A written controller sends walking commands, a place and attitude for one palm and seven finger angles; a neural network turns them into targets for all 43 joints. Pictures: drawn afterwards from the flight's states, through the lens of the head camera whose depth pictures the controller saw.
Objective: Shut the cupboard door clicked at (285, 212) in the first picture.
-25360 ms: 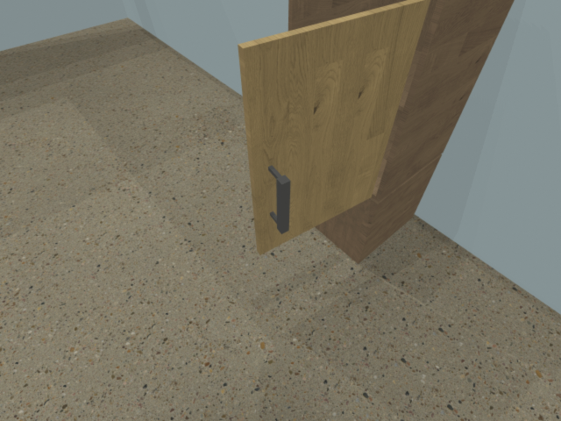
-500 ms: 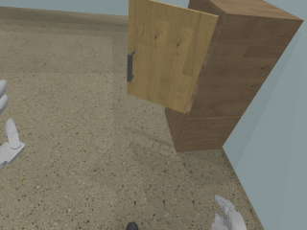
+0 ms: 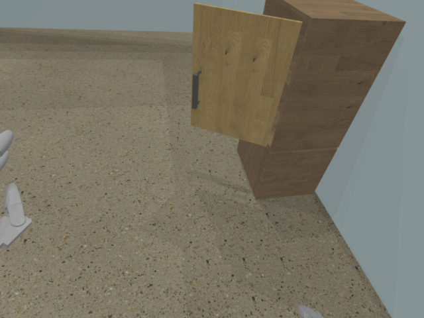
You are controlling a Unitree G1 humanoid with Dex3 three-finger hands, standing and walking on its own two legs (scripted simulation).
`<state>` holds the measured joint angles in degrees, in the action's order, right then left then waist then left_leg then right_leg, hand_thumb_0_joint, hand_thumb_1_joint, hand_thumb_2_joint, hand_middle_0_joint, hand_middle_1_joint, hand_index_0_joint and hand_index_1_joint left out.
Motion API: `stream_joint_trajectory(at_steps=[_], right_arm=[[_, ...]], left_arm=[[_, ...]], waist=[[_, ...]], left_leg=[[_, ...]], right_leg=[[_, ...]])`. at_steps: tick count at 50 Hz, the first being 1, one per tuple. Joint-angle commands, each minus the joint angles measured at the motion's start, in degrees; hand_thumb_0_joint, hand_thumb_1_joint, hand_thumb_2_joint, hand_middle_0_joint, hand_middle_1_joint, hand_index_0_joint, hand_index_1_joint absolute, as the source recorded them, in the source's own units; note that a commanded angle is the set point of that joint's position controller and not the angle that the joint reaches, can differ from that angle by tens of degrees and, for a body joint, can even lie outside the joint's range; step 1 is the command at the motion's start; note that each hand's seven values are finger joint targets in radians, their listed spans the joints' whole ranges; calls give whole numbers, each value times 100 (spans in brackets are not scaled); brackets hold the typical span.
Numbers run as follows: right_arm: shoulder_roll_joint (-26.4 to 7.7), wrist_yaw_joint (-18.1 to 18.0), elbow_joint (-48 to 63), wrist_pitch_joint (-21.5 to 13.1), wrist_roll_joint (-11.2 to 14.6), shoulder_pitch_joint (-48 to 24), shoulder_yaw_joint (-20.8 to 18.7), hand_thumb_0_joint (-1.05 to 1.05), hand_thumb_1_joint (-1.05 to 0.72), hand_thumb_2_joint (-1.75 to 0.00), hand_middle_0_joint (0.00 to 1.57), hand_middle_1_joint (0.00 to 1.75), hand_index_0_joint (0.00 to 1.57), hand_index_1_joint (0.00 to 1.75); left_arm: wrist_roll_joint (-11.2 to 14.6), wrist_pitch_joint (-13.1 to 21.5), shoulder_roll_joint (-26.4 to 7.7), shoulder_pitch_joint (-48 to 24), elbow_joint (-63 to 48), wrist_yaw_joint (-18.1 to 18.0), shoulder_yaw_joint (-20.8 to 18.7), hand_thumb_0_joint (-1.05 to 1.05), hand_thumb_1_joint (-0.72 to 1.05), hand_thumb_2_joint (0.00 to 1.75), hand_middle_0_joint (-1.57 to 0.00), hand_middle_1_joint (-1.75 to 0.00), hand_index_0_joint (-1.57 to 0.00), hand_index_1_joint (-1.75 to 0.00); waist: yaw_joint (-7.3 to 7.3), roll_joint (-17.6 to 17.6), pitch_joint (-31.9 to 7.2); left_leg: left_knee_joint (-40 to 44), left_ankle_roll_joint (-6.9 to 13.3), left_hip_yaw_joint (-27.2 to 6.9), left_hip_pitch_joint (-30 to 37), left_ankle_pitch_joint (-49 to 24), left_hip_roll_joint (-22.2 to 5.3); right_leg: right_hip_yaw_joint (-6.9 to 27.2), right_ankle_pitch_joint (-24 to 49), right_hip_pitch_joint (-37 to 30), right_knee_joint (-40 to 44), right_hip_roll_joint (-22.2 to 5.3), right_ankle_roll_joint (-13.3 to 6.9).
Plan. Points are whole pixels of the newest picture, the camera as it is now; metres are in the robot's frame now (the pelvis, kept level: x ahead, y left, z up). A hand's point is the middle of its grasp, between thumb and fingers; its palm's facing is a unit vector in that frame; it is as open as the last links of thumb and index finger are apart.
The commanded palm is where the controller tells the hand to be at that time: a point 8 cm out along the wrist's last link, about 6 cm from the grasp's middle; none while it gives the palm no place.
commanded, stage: stop stepping back and stand still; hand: left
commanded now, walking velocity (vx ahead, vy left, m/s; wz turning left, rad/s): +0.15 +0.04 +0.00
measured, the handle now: (197, 89) +1.14 +0.11 -0.12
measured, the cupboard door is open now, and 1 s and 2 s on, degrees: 59 59 59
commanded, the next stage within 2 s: let the arm hang, fingers relaxed in 0.90 s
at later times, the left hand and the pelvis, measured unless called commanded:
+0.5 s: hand (31, 209) +0.21 +0.27 +0.17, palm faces +0.43 -0.73 -0.53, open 7.4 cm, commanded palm +0.15 +0.31 +0.17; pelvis +0.01 +0.01 -0.02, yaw +0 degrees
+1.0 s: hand (40, 199) +0.24 +0.28 +0.16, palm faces +0.39 -0.77 -0.51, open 7.4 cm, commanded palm none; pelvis +0.04 +0.02 -0.01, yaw -1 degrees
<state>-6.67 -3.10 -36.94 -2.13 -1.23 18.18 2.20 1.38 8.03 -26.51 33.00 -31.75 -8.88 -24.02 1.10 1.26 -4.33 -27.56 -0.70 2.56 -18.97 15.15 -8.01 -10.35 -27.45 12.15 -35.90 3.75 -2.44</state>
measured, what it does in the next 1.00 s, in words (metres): steps on the spot: right foot, then left foot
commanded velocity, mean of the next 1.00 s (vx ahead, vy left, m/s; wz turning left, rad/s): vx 0.02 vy -0.02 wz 0.00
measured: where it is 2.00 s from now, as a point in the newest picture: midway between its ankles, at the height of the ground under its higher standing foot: outside the picture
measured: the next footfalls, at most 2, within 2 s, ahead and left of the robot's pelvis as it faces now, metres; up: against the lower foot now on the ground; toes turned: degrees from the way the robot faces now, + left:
right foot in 0.04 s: +0.04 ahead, -0.08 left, +0.00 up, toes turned -4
left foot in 0.28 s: +0.09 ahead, +0.15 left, +0.00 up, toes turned +3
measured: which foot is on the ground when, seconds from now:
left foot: down 0.00-0.02, up 0.04-0.26, down 0.28-1.00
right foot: up 0.00-0.02, down 0.04-1.00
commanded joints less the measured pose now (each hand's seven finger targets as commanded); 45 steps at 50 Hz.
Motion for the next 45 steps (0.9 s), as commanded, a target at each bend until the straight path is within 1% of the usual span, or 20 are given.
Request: stream_joint_trajectory(at_steps=[1,2,3,4,6,8,12,13,14,15,16,17,19,22,24,25,26,29,33,45], right_arm=[[-921,-91,788,-235,102,-913,-419,0,-90,-90,20,30,20,30],[-1024,-97,886,-306,71,-990,-405,0,-90,-90,20,30,20,30],[-1019,-69,858,-398,70,-955,-408,0,-90,-90,20,30,20,30],[-1104,-72,772,-412,161,-822,-540,0,-90,-90,20,30,20,30],[-1145,-121,782,-308,163,-1080,-466,0,-90,-90,20,30,20,30],[-1048,-222,753,-313,113,-1257,-392,0,-90,-90,20,30,20,30],[-1118,-381,830,-525,126,-1101,-466,0,-90,-90,20,30,20,30],[-1228,-397,887,-559,147,-987,-508,0,-90,-90,20,30,20,30],[-1381,-391,969,-575,143,-966,-560,0,-90,-90,20,30,20,30],[-1303,-331,990,-586,124,-988,-517,0,-90,-90,20,30,20,30],[-1187,-291,897,-630,41,-1005,-475,0,-90,-90,20,30,20,30],[-1144,-241,889,-682,28,-1038,-492,0,-90,-90,20,30,20,30],[-1124,-120,886,-693,69,-1013,-464,0,-90,-90,20,30,20,30],[-1150,-49,1010,-649,140,-944,-430,0,-90,-90,20,30,20,30],[-1089,-39,1032,-575,137,-882,-439,0,-90,-90,20,30,20,30],[-1042,-33,968,-568,173,-819,-464,0,-90,-90,20,30,20,30],[-1045,-33,916,-546,182,-807,-461,0,-90,-90,20,30,20,30],[-1034,-85,772,-551,178,-834,-370,0,-90,-90,20,30,20,30],[-1135,-217,824,-549,200,-992,-418,0,-90,-90,20,30,20,30],[-1080,-168,1077,-339,241,-977,-409,0,-90,-90,20,30,20,30]], left_arm=[[76,138,-1228,-880,-650,-194,-901,0,90,90,-20,-30,-20,-30],[79,260,-1416,-953,-666,-280,-1160,0,90,90,-20,-30,-20,-30],[99,429,-1449,-1200,-807,-322,-1148,0,90,90,-20,-30,-20,-30],[90,403,-891,-963,-392,-271,-765,0,90,90,-20,-30,-20,-30],[75,406,-687,-1091,-333,-195,-506,0,90,90,-20,-30,-20,-30],[28,498,-751,-1545,-441,-217,-463,0,90,90,-20,-30,-20,-30],[21,606,-869,-1665,-857,-323,-459,0,90,90,-20,-30,-20,-30],[49,654,-888,-1601,-1081,-325,-516,0,90,90,-20,-30,-20,-30],[79,710,-910,-1457,-1325,-336,-683,0,90,90,-20,-30,-20,-30],[128,795,-932,-1243,-1250,-319,-787,0,90,90,-20,-30,-20,-30],[147,789,-1098,-1045,-1177,-274,-1000,0,90,90,-20,-30,-20,-30],[129,816,-1191,-959,-1308,-234,-1117,0,90,90,-20,-30,-20,-30],[150,826,-958,-444,-1339,-199,-1072,0,90,90,-20,-30,-20,-30],[154,675,-950,210,-877,-182,-1194,0,90,90,-20,-30,-20,-30],[164,637,-902,-57,-669,-195,-1150,0,90,90,-20,-30,-20,-30],[188,566,-834,1,-515,-186,-1038,0,90,90,-20,-30,-20,-30],[193,524,-798,-38,-504,-216,-919,0,90,90,-20,-30,-20,-30],[127,573,-794,-446,-433,-293,-814,0,90,90,-20,-30,-20,-30],[42,570,-763,-570,-269,-219,-679,0,90,90,-20,-30,-20,-30],[185,631,-867,294,-606,-222,-997,0,90,90,-20,-30,-20,-30]], waist=[[-52,-1053,61],[-103,-971,276],[-40,-1170,134],[-27,-1270,305],[18,-864,1070],[-22,-680,1045],[41,-127,713],[77,498,537],[59,1621,271],[17,1884,60],[72,1856,81],[17,1603,116],[-46,1260,-67],[-56,817,-40],[31,-50,151],[0,-856,138],[28,-1121,181],[70,-740,-89],[-27,61,-238],[-10,149,-485]], left_leg=[[-2608,57,262,-2301,1217,408],[-3588,9,-25,-2886,1159,484],[-3906,-67,-263,-2970,1179,240],[-3935,-37,-489,-2728,966,192],[-3480,-12,-411,-2139,499,-15],[-2227,69,45,-1076,450,63],[-483,74,621,788,42,472],[34,210,91,1095,323,208],[590,570,-1378,1509,-69,-591],[1189,854,-2465,1473,-117,-1234],[1530,989,-2758,934,326,-1432],[1477,1014,-2583,634,341,-1354],[1114,739,-1302,254,119,-1010],[664,261,-214,-740,1172,-418],[-443,47,191,-736,1110,199],[-1243,-24,182,-466,693,456],[-1579,-40,16,-569,342,482],[-614,7,-98,-223,-122,460],[-54,286,-406,866,-2659,-22],[-206,103,-146,437,-2246,225]], right_leg=[[2863,-530,-1272,2175,-1864,-1106],[3732,563,-1204,2451,-2527,-1468],[3765,541,-1115,2301,-2765,-1602],[3481,-104,-657,2254,-2468,-1463],[2756,-247,616,2290,-2207,-1202],[1840,-226,1037,2082,-1895,-909],[1094,-182,1224,1148,-1371,-510],[956,157,1271,252,-1088,-320],[620,289,1671,-890,-557,47],[670,-550,1714,-1548,-277,204],[967,-546,1531,-2001,-383,238],[1128,-297,1318,-1897,-488,248],[882,22,526,-746,-519,290],[651,889,-706,698,-432,236],[1722,800,-133,1531,-1025,-131],[2703,563,399,1972,-1508,-350],[2935,1158,273,1991,-1824,-571],[1939,3517,-441,1065,-1594,-398],[1185,3548,-132,636,-812,251],[1328,4038,-598,902,-941,161]])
